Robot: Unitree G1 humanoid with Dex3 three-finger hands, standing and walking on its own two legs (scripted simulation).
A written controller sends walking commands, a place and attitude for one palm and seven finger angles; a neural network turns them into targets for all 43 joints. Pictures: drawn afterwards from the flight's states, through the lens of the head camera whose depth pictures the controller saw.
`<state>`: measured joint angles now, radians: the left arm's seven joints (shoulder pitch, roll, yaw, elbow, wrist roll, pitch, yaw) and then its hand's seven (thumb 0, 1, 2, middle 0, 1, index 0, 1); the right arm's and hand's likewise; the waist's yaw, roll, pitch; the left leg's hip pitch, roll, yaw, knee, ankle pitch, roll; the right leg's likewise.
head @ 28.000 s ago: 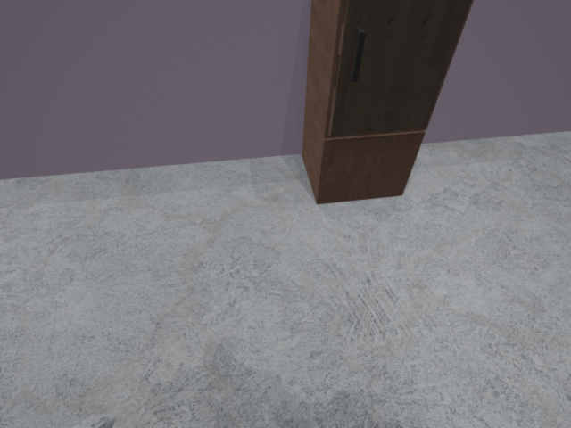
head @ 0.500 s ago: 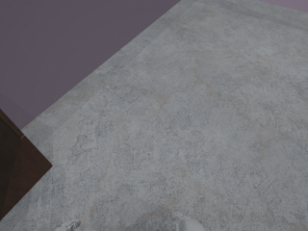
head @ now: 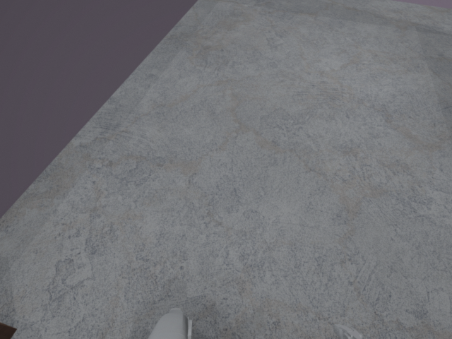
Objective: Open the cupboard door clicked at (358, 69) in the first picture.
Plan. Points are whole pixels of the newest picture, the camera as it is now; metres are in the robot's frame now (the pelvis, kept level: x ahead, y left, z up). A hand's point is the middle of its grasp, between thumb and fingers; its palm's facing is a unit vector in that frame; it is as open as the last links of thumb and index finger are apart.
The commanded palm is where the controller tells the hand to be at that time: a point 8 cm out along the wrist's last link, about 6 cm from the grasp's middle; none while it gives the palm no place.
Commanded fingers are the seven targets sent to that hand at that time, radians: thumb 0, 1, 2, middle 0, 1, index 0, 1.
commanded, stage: walk to a spot facing it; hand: left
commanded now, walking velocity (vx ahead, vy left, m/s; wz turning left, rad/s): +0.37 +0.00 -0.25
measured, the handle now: out of the picture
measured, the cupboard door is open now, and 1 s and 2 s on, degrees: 41 41 41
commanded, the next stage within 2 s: turn to face it in 0.80 s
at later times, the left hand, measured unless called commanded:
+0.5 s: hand (168, 227) +0.38 +0.17 -0.16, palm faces -0.23 -0.95 -0.21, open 7.4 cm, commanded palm none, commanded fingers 0.00 0.90 0.90 -0.20 -0.30 -0.20 -0.30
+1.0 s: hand (202, 207) +0.46 +0.10 -0.19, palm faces -0.16 -0.98 -0.16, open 7.3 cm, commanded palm none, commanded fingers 0.00 0.90 0.90 -0.20 -0.30 -0.20 -0.30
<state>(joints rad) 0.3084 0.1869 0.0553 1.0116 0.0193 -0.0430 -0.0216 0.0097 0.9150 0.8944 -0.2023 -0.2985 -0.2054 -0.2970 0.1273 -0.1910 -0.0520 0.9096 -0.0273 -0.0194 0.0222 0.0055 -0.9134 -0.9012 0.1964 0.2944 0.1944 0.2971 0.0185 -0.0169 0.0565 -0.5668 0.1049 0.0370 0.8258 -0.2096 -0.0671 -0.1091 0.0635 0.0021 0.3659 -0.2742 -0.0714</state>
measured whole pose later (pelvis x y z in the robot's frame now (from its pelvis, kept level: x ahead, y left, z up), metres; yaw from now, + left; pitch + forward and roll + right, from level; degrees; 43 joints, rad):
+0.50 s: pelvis +0.23 +0.00 -0.01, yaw -12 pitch +0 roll +1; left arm 0.13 0.22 0.07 0.96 0.03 0.01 -0.05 0.01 0.91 0.90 -0.19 -0.30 -0.20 -0.30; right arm 0.43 -0.20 -0.04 1.07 -0.04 -0.05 -0.01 0.00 -0.93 -0.90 0.20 0.29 0.20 0.30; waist -0.04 -0.01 0.05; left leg -0.02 0.07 0.23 0.36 -0.33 -0.04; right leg -0.55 -0.09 -0.08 0.74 -0.18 -0.02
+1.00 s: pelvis +0.45 -0.08 -0.01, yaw -12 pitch -1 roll -1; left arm 0.35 0.17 0.03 1.11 0.02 -0.07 0.00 0.00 0.92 0.89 -0.20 -0.30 -0.20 -0.30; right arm 0.13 -0.16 -0.04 1.00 -0.02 -0.03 0.02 0.00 -0.91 -0.90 0.20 0.29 0.19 0.30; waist 0.01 -0.02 0.05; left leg -0.48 0.06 0.10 0.64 -0.16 -0.01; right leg 0.01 0.02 -0.14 0.37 -0.37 -0.03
